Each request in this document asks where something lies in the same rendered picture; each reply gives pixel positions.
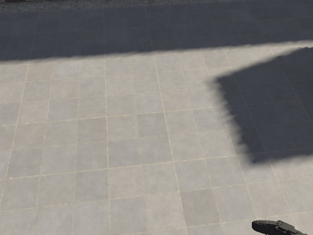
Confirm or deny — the right robot hand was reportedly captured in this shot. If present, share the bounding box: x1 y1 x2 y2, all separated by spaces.
252 220 308 235

